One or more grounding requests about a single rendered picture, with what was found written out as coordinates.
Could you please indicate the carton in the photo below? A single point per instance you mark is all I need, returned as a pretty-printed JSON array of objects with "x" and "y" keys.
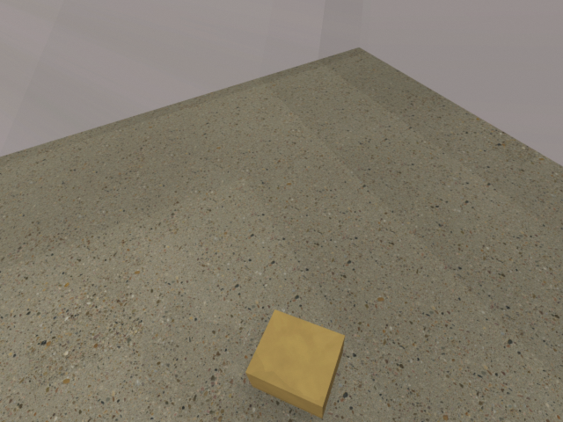
[{"x": 296, "y": 361}]

